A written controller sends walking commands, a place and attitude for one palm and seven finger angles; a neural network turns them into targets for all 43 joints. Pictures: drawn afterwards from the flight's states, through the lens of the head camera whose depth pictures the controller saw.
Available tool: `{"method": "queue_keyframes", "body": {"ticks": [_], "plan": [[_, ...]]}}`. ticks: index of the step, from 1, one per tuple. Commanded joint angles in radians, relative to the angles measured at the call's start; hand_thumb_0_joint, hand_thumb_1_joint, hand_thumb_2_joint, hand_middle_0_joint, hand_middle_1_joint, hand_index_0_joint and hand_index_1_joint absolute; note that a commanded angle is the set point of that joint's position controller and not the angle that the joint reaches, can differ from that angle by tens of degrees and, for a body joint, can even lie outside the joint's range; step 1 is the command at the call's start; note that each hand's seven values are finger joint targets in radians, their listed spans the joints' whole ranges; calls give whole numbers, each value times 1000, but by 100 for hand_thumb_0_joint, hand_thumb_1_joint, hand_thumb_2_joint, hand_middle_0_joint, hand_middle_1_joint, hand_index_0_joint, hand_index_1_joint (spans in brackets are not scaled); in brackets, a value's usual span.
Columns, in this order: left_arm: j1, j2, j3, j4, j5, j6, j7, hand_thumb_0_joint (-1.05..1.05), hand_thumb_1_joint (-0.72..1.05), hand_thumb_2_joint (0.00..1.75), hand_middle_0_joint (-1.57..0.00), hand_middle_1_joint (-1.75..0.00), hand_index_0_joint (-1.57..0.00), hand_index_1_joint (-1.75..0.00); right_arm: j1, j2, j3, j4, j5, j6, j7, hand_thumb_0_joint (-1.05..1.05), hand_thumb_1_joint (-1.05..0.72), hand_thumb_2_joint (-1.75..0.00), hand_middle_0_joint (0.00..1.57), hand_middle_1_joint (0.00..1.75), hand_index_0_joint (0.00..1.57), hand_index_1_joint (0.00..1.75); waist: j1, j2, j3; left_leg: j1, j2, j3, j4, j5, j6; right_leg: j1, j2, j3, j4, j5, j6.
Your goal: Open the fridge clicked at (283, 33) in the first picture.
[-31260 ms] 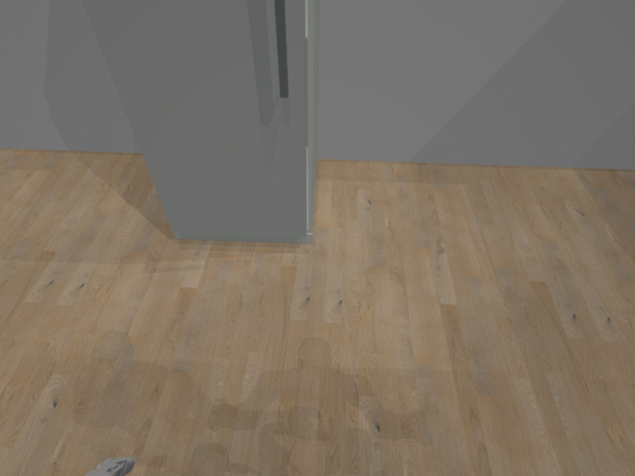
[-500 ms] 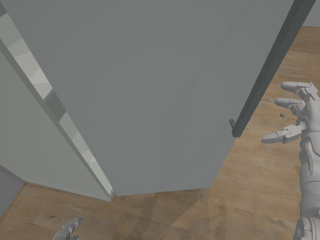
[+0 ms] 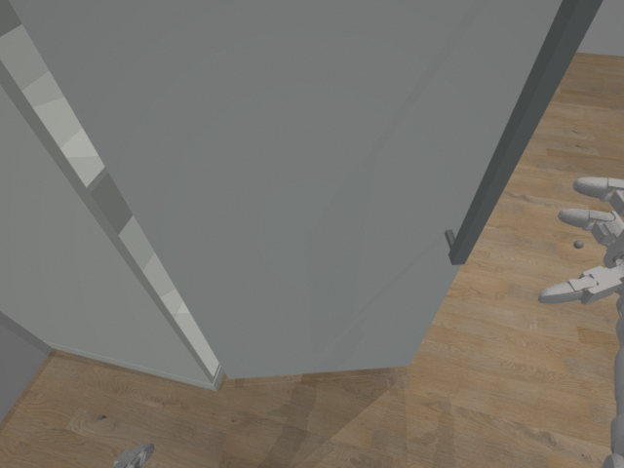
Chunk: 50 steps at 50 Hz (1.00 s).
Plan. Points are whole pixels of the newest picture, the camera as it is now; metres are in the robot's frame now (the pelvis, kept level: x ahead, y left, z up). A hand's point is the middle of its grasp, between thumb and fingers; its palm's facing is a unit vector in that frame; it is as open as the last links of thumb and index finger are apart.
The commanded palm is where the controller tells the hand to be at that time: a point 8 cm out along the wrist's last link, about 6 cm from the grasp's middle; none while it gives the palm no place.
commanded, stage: slip the hand off the handle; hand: right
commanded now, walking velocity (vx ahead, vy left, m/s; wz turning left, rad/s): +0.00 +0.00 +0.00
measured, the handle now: (513, 116) +0.47 -0.18 +0.23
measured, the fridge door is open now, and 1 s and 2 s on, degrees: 72 72 72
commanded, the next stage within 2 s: draw the hand back to the body in 0.46 s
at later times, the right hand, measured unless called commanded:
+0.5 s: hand (604, 308) +0.30 -0.28 +0.11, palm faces +0.19 +0.97 -0.17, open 14.7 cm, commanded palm +0.26 -0.32 +0.12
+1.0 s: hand out of the picture +0.25 -0.27 +0.14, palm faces +0.06 +1.00 -0.03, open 14.7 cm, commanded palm +0.21 -0.31 +0.15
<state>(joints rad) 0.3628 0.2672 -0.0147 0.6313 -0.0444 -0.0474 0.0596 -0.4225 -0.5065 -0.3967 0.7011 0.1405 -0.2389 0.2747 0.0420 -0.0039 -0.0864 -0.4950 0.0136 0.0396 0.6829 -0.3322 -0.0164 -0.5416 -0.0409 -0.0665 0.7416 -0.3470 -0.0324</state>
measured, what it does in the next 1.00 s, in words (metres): stands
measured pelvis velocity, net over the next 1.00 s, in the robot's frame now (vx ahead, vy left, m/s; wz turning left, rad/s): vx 0.00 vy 0.02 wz -0.03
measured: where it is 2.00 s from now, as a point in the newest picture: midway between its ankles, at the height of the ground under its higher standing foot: outside the picture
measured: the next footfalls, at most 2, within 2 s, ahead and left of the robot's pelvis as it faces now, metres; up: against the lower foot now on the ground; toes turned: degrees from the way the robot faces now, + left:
none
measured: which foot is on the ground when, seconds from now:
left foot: down 0.00-1.00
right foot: down 0.00-1.00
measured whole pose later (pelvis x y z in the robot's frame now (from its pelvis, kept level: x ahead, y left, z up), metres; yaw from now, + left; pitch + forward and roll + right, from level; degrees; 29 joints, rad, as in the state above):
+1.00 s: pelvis +0.00 +0.02 +0.01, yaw -2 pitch +1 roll +1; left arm 0.28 0.29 -0.05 0.58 -0.08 -0.23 0.10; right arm 0.04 -0.45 -0.45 0.21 0.39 -0.01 0.50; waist -0.03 -0.04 -0.07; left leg -0.32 0.01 0.07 0.62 -0.33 0.01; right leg -0.36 -0.04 -0.04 0.66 -0.32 -0.01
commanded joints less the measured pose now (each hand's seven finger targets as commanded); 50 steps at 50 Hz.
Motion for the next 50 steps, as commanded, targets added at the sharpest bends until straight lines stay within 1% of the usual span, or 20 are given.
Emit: {"method": "queue_keyframes", "body": {"ticks": [1,3,4,8,9,12,15,18,19,23,29,30,31,32,33,34,36,39,42,50], "plan": [[-42,160,58,-142,0,-58,18,0,90,90,-20,-30,-20,-30,-301,-259,-58,-311,17,-56,-26,0,55,-20,25,115,25,115,-24,-93,-266,32,-53,6,-76,156,42,245,15,92,-118,233,5],[-48,163,56,-144,4,-66,21,0,90,90,-20,-30,-20,-30,-265,-307,-102,-365,18,-64,-36,0,55,-20,25,115,25,115,-38,-120,-298,56,-53,5,-68,171,46,253,17,94,-117,255,8],[-57,155,53,-148,3,-70,19,0,90,90,-20,-30,-20,-30,-228,-263,-74,-363,23,-58,-35,0,55,-20,25,115,25,115,-36,-112,-279,54,-53,6,-71,171,43,252,18,90,-117,252,7],[-81,155,51,-149,-1,-87,26,0,90,90,-20,-30,-20,-30,-184,-260,-76,-425,37,-45,-28,0,55,-20,25,115,25,115,-40,-130,-257,59,-51,8,-74,171,45,253,17,93,-123,244,8],[-89,148,49,-155,-1,-92,26,0,90,90,-20,-30,-20,-30,-151,-221,-45,-432,40,-34,-25,0,55,-20,25,115,25,115,-38,-134,-254,56,-50,9,-76,167,43,258,18,90,-123,239,9],[-100,149,46,-161,-2,-102,28,0,90,90,-20,-30,-20,-30,-73,-228,-71,-448,59,-18,-22,0,55,-20,25,115,25,115,-51,-85,-227,82,-50,10,-85,162,44,231,21,89,-128,215,6],[-122,147,41,-162,-9,-110,33,0,90,90,-20,-30,-20,-30,-83,-209,-57,-461,67,2,-10,0,55,-20,25,115,25,115,-38,-71,-185,64,-46,9,-94,142,39,216,24,87,-136,173,5],[-136,140,37,-174,-7,-124,33,0,90,90,-20,-30,-20,-30,-21,-202,-54,-529,71,-1,-1,0,55,-20,25,115,25,115,-54,-115,-208,84,-43,8,-89,166,44,240,27,85,-131,209,7],[-143,136,35,-173,-9,-130,34,0,90,90,-20,-30,-20,-30,-29,-177,-27,-546,74,-1,2,0,55,-20,25,115,25,115,-42,-105,-194,72,-45,11,-90,162,42,247,24,88,-132,204,7],[-153,136,33,-174,-7,-150,37,0,90,90,-20,-30,-20,-30,53,-178,-45,-595,87,0,2,0,55,-20,25,115,25,115,-56,-89,-196,94,-42,12,-90,171,43,248,28,92,-133,210,8],[-161,135,28,-149,-8,-165,53,0,90,90,-20,-30,-20,-30,-9,-188,-50,-576,81,20,-3,0,55,-20,25,115,25,115,-42,-67,-170,83,-35,6,-104,148,37,235,32,85,-131,174,6],[-170,157,12,-150,-27,-180,70,0,90,90,-20,-30,-20,-30,-46,-111,-18,-531,239,46,137,0,55,-20,25,115,25,115,3,-75,-236,166,-28,-6,-122,192,47,300,30,87,-143,176,8],[-190,150,8,-154,-35,-191,86,0,90,90,-20,-30,-20,-30,-76,-189,-55,-568,263,54,211,0,55,-20,25,115,25,115,-29,-103,-243,199,-24,-14,-128,223,48,304,31,88,-138,193,4],[-192,153,3,-166,-29,-200,94,0,90,90,-20,-30,-20,-30,-63,-233,-90,-567,277,71,265,0,55,-20,25,115,25,115,-40,-106,-272,223,-23,-21,-121,275,49,316,36,86,-132,237,-3],[-185,151,2,-168,-28,-205,95,0,90,90,-20,-30,-20,-30,-58,-295,-139,-566,270,86,284,0,55,-20,25,115,25,115,-58,-104,-259,224,-20,-21,-120,297,46,304,40,91,-137,263,-3],[-189,138,-3,-176,-25,-211,91,0,90,90,-20,-30,-20,-30,-30,-263,-108,-567,255,97,284,0,55,-20,25,115,25,115,-60,-96,-205,204,-22,-11,-125,280,42,287,39,90,-146,259,-3],[-184,134,0,-188,-25,-215,78,0,90,90,-20,-30,-20,-30,57,-266,-141,-536,249,122,258,0,55,-20,25,115,25,115,-74,-81,-146,180,-23,-6,-139,234,41,264,38,91,-162,229,0],[-185,134,4,-206,-31,-219,60,0,90,90,-20,-30,-20,-30,168,-233,-158,-513,266,162,238,0,55,-20,25,115,25,115,-85,-40,-115,191,-19,-6,-149,230,36,235,36,79,-167,218,2],[-195,136,10,-228,-34,-229,47,0,90,90,-20,-30,-20,-30,217,-199,-139,-592,274,178,239,0,55,-20,25,115,25,115,-88,-38,-145,214,-17,-11,-147,258,33,251,34,70,-161,240,-2],[-209,133,9,-214,-36,-265,65,0,90,90,-20,-30,-20,-30,208,-223,-160,-785,279,165,216,0,51,-22,25,113,25,113,-73,-99,-128,188,-20,-25,-182,170,26,297,34,78,-176,177,-6]]}}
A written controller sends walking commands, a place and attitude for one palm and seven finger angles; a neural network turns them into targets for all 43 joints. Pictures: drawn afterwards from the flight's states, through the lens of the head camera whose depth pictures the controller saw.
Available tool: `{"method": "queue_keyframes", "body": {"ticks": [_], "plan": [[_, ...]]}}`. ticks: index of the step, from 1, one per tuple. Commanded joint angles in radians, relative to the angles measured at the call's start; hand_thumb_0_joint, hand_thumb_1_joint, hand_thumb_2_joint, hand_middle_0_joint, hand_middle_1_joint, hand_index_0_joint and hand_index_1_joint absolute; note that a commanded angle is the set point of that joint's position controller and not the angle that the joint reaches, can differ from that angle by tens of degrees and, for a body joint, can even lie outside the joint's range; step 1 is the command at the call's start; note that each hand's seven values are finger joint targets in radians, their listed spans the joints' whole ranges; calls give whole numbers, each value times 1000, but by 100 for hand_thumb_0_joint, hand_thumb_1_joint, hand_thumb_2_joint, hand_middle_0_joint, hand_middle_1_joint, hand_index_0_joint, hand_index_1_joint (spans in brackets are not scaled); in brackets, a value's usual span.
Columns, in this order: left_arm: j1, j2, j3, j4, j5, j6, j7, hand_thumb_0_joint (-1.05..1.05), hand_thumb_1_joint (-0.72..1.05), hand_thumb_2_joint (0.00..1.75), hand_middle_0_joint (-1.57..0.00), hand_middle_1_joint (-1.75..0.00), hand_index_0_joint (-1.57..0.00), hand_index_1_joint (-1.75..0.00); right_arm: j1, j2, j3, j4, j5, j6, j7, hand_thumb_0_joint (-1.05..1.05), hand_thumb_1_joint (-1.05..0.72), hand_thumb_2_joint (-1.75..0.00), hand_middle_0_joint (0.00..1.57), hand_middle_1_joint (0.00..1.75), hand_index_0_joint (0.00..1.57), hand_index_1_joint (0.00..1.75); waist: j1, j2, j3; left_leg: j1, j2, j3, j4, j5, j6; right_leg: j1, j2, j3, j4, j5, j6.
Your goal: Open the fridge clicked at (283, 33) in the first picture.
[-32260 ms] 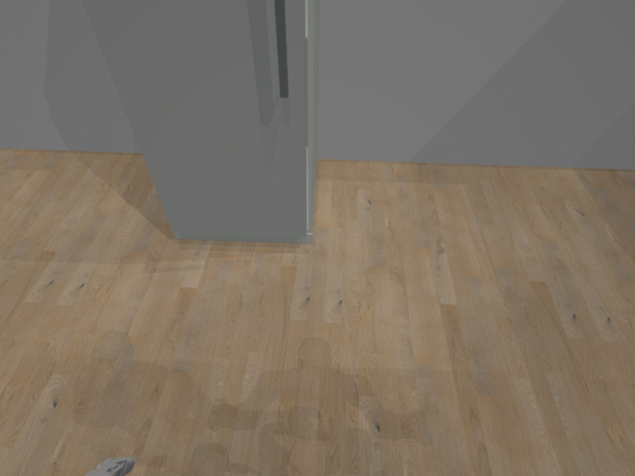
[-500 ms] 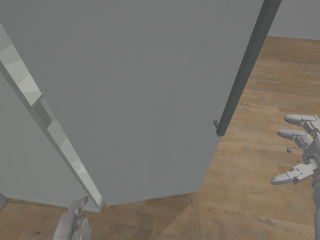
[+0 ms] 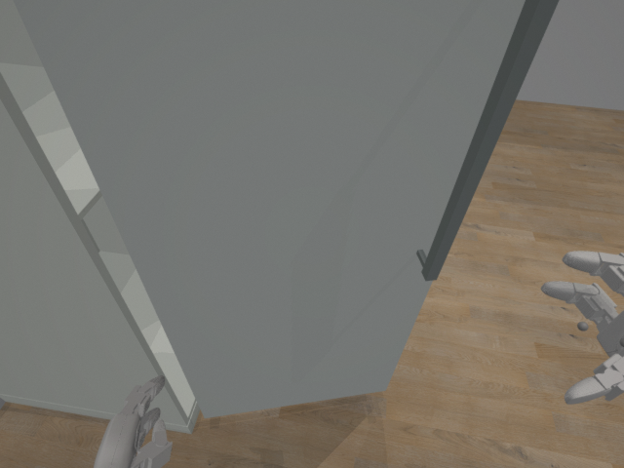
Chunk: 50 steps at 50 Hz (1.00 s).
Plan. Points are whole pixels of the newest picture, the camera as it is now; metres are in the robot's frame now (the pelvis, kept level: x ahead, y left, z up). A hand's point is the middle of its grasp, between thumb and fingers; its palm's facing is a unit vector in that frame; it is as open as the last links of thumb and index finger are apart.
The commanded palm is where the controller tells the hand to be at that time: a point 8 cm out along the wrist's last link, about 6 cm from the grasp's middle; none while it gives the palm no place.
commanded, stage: draw the hand back to the body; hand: right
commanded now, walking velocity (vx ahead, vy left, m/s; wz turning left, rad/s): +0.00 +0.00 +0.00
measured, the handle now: (471, 146) +0.47 -0.19 +0.22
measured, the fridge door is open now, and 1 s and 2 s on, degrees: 72 72 72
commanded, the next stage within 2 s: step back with the hand held close in 1.16 s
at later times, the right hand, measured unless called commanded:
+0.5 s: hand (623, 335) +0.23 -0.30 +0.15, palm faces +0.47 +0.82 -0.32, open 11.6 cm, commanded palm +0.18 -0.32 +0.17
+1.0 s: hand out of the picture +0.21 -0.28 +0.17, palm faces +0.48 +0.80 -0.37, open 7.6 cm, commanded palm +0.16 -0.31 +0.19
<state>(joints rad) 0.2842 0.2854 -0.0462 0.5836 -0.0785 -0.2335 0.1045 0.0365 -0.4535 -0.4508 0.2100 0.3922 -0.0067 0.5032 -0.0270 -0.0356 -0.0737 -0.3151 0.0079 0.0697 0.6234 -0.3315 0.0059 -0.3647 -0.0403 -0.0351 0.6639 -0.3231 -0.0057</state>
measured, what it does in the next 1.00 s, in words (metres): stands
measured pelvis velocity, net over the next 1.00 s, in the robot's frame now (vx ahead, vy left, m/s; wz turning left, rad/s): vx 0.02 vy -0.01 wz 0.00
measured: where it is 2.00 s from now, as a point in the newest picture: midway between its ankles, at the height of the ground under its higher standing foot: outside the picture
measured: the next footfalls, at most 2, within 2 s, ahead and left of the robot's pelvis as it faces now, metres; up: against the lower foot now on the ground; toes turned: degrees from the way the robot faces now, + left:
none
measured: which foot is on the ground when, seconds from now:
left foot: down 0.00-1.00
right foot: down 0.00-1.00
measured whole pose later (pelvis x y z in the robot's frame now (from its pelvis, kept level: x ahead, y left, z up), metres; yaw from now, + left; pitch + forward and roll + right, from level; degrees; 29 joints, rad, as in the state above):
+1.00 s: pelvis +0.02 -0.01 +0.02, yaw +0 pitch -4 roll +0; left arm 0.20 0.22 -0.03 0.66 0.00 -0.13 0.09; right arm 0.42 -0.36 -0.35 -0.37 0.09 -0.04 -0.10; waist -0.09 -0.04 0.01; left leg -0.07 0.03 0.06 0.42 -0.27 -0.01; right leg -0.11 -0.01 -0.05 0.44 -0.25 -0.01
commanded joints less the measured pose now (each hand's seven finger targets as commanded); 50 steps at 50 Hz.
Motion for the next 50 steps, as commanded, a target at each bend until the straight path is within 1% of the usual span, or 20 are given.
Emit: {"method": "queue_keyframes", "body": {"ticks": [1,4,5,6,7,9,11,13,14,17,21,23,24,25,35,36,39,44,48,50], "plan": [[-132,112,39,-157,-2,-85,24,0,90,90,-20,-30,-20,-30,-243,-273,-98,-293,22,-64,-18,0,48,-24,25,111,25,111,-1,-57,-114,1,-16,-48,-128,148,4,116,31,50,-105,137,-32],[-141,108,36,-146,0,-98,30,0,90,90,-20,-30,-20,-30,-218,-269,-100,-320,17,-56,-30,0,37,-29,24,104,24,104,-6,-71,-109,9,-13,-51,-141,128,5,129,30,55,-116,124,-33],[-150,102,43,-111,44,-81,16,0,90,90,-20,-30,-20,-30,-262,-343,-112,-399,-151,-95,-250,0,33,-31,24,102,24,102,-31,-21,-10,-26,4,-76,-218,68,9,85,39,60,-133,94,-31],[-163,93,42,-109,48,-79,12,0,90,90,-20,-30,-20,-30,-123,-197,-39,-344,-167,-87,-345,0,30,-32,24,100,24,100,-11,2,23,-33,13,-61,-225,27,7,94,27,56,-158,50,-24],[-173,94,48,-102,46,-72,11,0,90,90,-20,-30,-20,-30,-84,-160,-12,-406,-192,-93,-411,0,26,-34,24,98,24,98,-27,11,11,1,13,-55,-231,27,11,111,22,60,-178,42,-26],[-174,84,47,-94,50,-57,7,0,90,90,-20,-30,-20,-30,-9,-141,0,-493,-231,-101,-499,0,19,-37,24,94,24,94,-30,-80,-55,51,18,-48,-208,83,12,166,21,49,-196,69,-25],[-180,79,48,-89,55,-50,5,0,90,90,-20,-30,-20,-30,7,-140,6,-565,-263,-113,-557,0,12,-41,24,89,24,89,-31,-103,-71,87,16,-42,-196,105,15,183,17,54,-224,83,-20],[-183,84,49,-80,59,-39,8,0,90,90,-20,-30,-20,-30,2,-147,7,-577,-284,-114,-590,0,4,-44,23,85,23,85,-27,-37,-55,91,11,-42,-212,127,12,196,13,50,-237,111,-27],[-187,76,51,-77,60,-34,8,0,90,90,-20,-30,-20,-30,10,-124,27,-587,-289,-111,-599,0,1,-46,23,83,23,83,-23,-57,-46,102,14,-45,-214,128,12,202,14,45,-241,118,-27],[-194,78,53,-66,64,-20,13,0,90,90,-20,-30,-20,-30,15,-142,6,-597,-306,-113,-621,0,-10,-51,23,77,23,77,-30,-9,-34,128,11,-38,-225,154,14,220,13,45,-260,158,-29],[-203,61,50,-67,68,-6,7,0,90,90,-20,-30,-20,-30,65,-108,23,-630,-313,-112,-625,0,-25,-58,22,68,22,68,-34,-56,-32,151,12,-36,-225,196,14,261,11,42,-274,213,-23],[-202,67,50,-68,72,4,3,0,90,90,-20,-30,-20,-30,121,-116,7,-629,-313,-106,-623,0,-32,-62,22,64,22,64,-44,-3,-31,175,11,-32,-231,251,13,263,12,37,-272,273,-26],[-208,60,51,-71,71,8,-1,0,90,90,-20,-30,-20,-30,134,-93,26,-647,-310,-102,-619,0,-36,-64,22,62,22,62,-41,-13,-17,180,12,-33,-230,257,11,263,9,34,-273,284,-24],[-208,64,50,-73,71,11,-4,0,90,90,-20,-30,-20,-30,128,-108,13,-670,-313,-104,-619,0,-39,-65,22,60,22,60,-44,-36,-24,178,11,-34,-233,259,13,275,10,36,-276,291,-21],[-208,52,53,-92,79,30,-16,0,90,90,-20,-30,-20,-30,260,-111,-19,-794,-313,-98,-615,0,-75,-83,21,38,21,38,-55,-63,-19,208,9,-29,-243,312,10,299,7,30,-277,375,-13],[-206,47,54,-92,79,31,-17,0,90,90,-20,-30,-20,-30,283,-101,-16,-791,-310,-98,-615,0,-79,-85,20,36,20,36,-52,-34,-4,208,9,-25,-242,308,10,290,6,32,-279,368,-12],[-210,47,56,-98,79,35,-16,0,90,90,-20,-30,-20,-30,302,-102,-20,-822,-311,-98,-615,0,-90,-90,20,30,20,30,-54,-29,4,210,9,-28,-249,313,9,288,7,26,-277,363,-16],[-210,49,55,-92,79,50,-9,0,90,90,-20,-30,-20,-30,283,-90,-9,-776,-311,-88,-615,0,-90,-90,20,30,20,30,-47,-14,45,189,10,-27,-264,277,5,274,11,19,-285,308,-21],[-213,51,55,-93,83,47,-2,0,90,90,-20,-30,-20,-30,271,-105,-16,-790,-312,-92,-619,0,-90,-90,20,30,20,30,-51,-14,15,199,10,-31,-274,255,5,291,17,19,-289,278,-27],[-218,47,54,-92,83,43,-2,0,90,90,-20,-30,-20,-30,262,-106,-13,-811,-315,-95,-620,0,-90,-90,20,30,20,30,-52,-45,9,201,10,-34,-275,252,5,298,20,17,-289,274,-26]]}}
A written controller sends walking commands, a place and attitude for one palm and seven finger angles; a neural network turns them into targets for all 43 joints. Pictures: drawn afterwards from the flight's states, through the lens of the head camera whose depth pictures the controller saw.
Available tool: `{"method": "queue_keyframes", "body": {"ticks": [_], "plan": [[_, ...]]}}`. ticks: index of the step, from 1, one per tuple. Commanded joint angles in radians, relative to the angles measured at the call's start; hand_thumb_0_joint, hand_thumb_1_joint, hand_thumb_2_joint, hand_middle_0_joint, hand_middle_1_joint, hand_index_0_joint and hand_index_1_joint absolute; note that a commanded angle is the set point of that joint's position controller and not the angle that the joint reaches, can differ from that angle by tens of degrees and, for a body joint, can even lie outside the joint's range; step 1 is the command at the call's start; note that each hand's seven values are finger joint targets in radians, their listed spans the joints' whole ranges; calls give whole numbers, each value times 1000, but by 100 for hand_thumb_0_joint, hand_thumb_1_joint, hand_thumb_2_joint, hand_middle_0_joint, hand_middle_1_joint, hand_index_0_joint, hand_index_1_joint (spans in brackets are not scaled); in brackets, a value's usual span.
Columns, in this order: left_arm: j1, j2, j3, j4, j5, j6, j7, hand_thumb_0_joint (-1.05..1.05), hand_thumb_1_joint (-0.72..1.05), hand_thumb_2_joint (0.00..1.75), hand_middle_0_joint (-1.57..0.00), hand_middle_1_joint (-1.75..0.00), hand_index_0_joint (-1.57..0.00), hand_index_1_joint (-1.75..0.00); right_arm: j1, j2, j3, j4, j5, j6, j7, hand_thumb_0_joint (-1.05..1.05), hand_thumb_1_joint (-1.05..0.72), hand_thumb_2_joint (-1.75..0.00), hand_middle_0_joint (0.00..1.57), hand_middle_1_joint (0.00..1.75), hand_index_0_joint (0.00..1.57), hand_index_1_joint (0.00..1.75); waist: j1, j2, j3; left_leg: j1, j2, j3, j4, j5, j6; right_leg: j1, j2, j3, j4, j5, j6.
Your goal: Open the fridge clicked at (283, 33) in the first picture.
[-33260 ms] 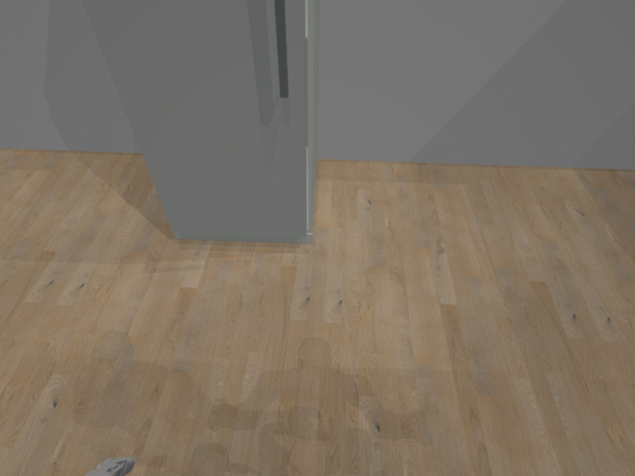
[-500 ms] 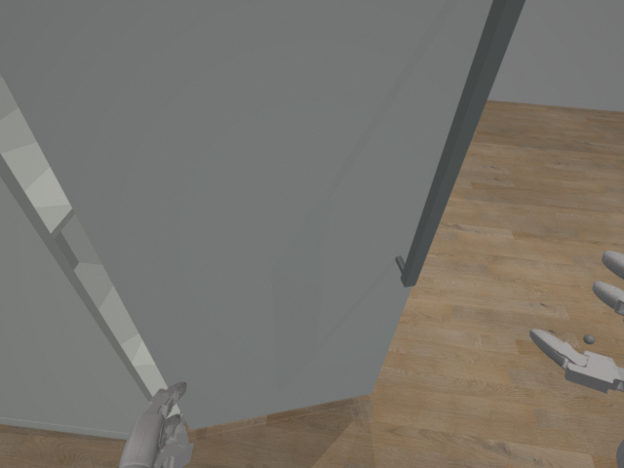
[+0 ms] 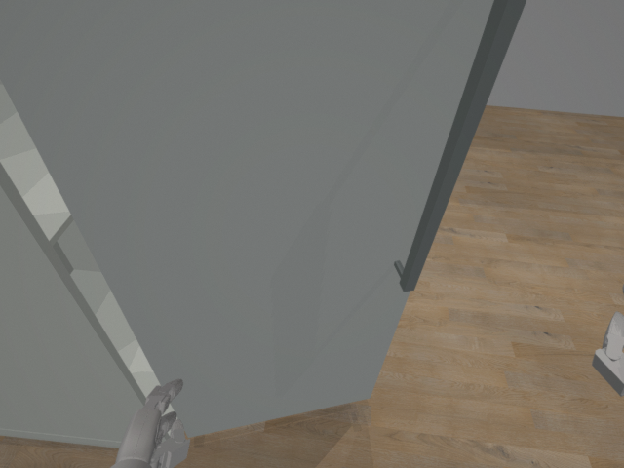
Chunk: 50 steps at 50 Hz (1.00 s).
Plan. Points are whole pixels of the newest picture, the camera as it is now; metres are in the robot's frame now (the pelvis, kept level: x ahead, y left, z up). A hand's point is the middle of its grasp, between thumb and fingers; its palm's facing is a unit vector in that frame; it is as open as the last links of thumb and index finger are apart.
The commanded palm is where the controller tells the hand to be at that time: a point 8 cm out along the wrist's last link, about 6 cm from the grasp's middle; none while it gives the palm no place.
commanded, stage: draw the hand back to the body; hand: right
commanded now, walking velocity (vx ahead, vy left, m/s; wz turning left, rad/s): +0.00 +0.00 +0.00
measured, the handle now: (441, 162) +0.45 -0.18 +0.20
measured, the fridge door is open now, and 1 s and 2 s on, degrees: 72 72 72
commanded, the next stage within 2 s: step back with the hand held close in 0.16 s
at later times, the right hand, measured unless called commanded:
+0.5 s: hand (590, 356) +0.19 -0.26 +0.16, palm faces +0.39 +0.82 -0.42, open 7.4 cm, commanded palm +0.13 -0.30 +0.17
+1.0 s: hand out of the picture +0.11 -0.29 +0.16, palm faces +0.44 +0.81 -0.39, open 7.4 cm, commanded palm +0.05 -0.33 +0.17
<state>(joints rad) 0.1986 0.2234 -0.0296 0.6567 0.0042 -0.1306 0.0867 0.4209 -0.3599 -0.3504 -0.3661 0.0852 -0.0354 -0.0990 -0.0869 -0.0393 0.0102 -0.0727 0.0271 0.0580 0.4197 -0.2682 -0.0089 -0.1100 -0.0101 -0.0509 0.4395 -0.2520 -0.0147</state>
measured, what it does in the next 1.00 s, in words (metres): shifts its weight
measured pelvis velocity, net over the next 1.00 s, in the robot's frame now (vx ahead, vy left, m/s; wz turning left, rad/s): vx -0.09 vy -0.03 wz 0.01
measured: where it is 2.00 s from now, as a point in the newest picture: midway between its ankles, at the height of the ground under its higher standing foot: outside the picture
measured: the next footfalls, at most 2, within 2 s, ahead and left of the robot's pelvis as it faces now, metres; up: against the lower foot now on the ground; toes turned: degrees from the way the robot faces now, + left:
left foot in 1.66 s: -0.25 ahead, +0.10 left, +0.00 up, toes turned +5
left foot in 1.94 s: -0.24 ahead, +0.01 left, +0.01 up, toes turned +15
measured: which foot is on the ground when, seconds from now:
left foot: down 0.00-1.00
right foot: down 0.00-1.00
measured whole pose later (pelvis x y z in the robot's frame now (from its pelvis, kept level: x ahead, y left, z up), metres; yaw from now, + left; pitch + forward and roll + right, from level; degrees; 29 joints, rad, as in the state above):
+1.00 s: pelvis -0.09 -0.03 -0.02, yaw +1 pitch -1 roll +2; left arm 0.23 0.21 -0.02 0.59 0.01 -0.10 0.08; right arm 0.48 -0.38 -0.41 -0.51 0.03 -0.24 -0.14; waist -0.03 0.02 0.03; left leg -0.35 0.03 0.04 0.54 -0.18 -0.03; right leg -0.41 -0.01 -0.06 0.62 -0.22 -0.06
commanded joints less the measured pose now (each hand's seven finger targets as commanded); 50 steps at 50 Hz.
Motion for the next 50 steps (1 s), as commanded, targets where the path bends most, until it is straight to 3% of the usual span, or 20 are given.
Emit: {"method": "queue_keyframes", "body": {"ticks": [1,4,7,9,13,14,15,16,17,19,22,27,33,36,39,41,44,46,48,50], "plan": [[-134,107,34,-162,1,-62,15,0,90,90,-20,-30,-20,-30,-121,-196,-112,-231,-7,-67,-19,0,-90,-90,20,30,20,30,8,-44,-66,-41,-11,-20,-72,179,21,36,-9,35,-68,196,-15],[-136,107,36,-162,4,-66,17,0,90,90,-20,-30,-20,-30,-104,-207,-127,-222,-5,-68,-19,0,-90,-90,20,30,20,30,3,-5,-61,-35,-10,-21,-78,201,19,33,-9,31,-66,205,-19],[-136,108,38,-157,4,-63,17,0,90,90,-20,-30,-20,-30,-92,-207,-132,-208,-4,-66,-15,0,-90,-90,20,30,20,30,2,0,-55,-30,-10,-22,-85,209,19,31,-8,27,-66,212,-20],[-138,106,36,-158,3,-63,15,0,90,90,-20,-30,-20,-30,-107,-200,-124,-219,-5,-69,-14,0,-90,-90,20,30,20,30,5,-35,-52,-35,-9,-24,-84,198,18,35,-8,25,-69,204,-17],[-140,106,37,-156,2,-61,18,0,90,90,-20,-30,-20,-30,-100,-193,-119,-198,-1,-69,-12,0,-90,-90,20,30,20,30,7,-5,-34,-43,-11,-24,-97,163,15,34,-10,25,-79,175,-19],[-149,104,34,-163,4,-68,15,0,90,90,-20,-30,-20,-30,-157,-146,-49,-246,-8,-78,-5,0,-90,-90,20,30,20,30,16,-17,-42,-47,-8,-27,-97,165,13,44,-5,25,-78,171,-23],[-159,122,31,-203,-7,-43,8,0,90,90,-20,-30,-20,-30,-296,-304,-199,-319,-16,-126,-25,0,-90,-90,20,30,20,30,44,6,27,-145,43,-133,-165,197,11,-35,-24,31,-26,95,-39],[-143,107,30,-170,2,-23,11,0,90,90,-20,-30,-20,-30,-165,-221,-141,-204,-19,-130,-19,0,-90,-90,20,30,20,30,55,72,19,-157,71,-138,-166,209,21,-41,-18,44,4,92,-38],[-144,110,38,-183,3,-10,9,0,90,90,-20,-30,-20,-30,-131,-226,-146,-210,-26,-137,-18,0,-90,-90,20,30,20,30,47,86,1,-158,86,-144,-161,256,24,-47,-16,43,22,112,-35],[-127,108,45,-196,4,16,5,0,90,90,-20,-30,-20,-30,-31,-180,-115,-188,-27,-140,-15,0,-90,-90,20,30,20,30,53,82,-68,-147,98,-130,-119,303,24,-39,-26,36,32,163,-31],[-125,116,54,-222,3,41,10,0,90,90,-20,-30,-20,-30,24,-218,-153,-255,-26,-156,-24,0,-90,-90,20,30,20,30,53,-3,-148,-109,79,-96,-57,360,14,-28,-45,46,5,283,-30],[-125,121,61,-259,-3,66,20,0,90,90,-20,-30,-20,-30,52,-253,-192,-318,-20,-171,-34,0,-90,-90,20,30,20,30,54,-10,-177,-82,37,-73,9,371,-1,-68,-70,74,-25,358,-34],[-111,132,67,-276,-7,50,23,0,90,90,-20,-30,-20,-30,65,-232,-192,-328,-28,-195,-40,0,-90,-90,20,30,20,30,56,-72,-141,-17,-8,-62,97,248,-11,-251,-109,126,-112,116,-60],[-106,143,71,-276,-10,33,20,0,90,90,-20,-30,-20,-30,44,-215,-192,-308,-41,-208,-41,0,-90,-90,20,30,20,30,60,-86,-93,43,-18,-71,165,176,-12,-436,-135,159,-166,-176,-85],[-94,143,73,-271,-10,13,19,0,90,90,-20,-30,-20,-30,26,-206,-195,-301,-51,-224,-42,0,-90,-90,20,30,20,30,63,-65,-69,56,-19,-84,188,124,-12,-538,-141,180,-171,-350,-98],[-83,144,77,-267,-10,0,15,0,90,90,-20,-30,-20,-30,4,-204,-191,-319,-58,-237,-43,0,-90,-90,20,30,20,30,68,-37,-62,10,-5,-110,148,59,-4,-540,-120,165,-125,-388,-92],[-66,131,77,-252,-5,-16,12,0,90,90,-20,-30,-20,-30,-9,-211,-184,-338,-58,-248,-49,0,-90,-90,20,30,20,30,76,57,-66,-153,51,-183,11,-86,28,-414,-66,128,-7,-330,-61],[-62,126,72,-236,3,-25,9,0,90,90,-20,-30,-20,-30,-30,-224,-183,-361,-55,-260,-56,0,-90,-90,20,30,20,30,82,57,-56,-264,78,-203,-44,-144,44,-325,-48,120,37,-269,-46],[-60,124,67,-225,5,-33,12,0,90,90,-20,-30,-20,-30,-29,-221,-180,-358,-54,-265,-64,0,-90,-90,20,30,20,30,85,6,-66,-267,61,-170,-29,-129,36,-302,-58,135,2,-244,-43],[-72,133,69,-229,4,-42,15,0,90,90,-20,-30,-20,-30,-25,-222,-191,-350,-61,-277,-66,0,-90,-90,20,30,20,30,78,-67,-71,-180,8,-125,40,-131,11,-387,-102,187,-93,-350,-62]]}}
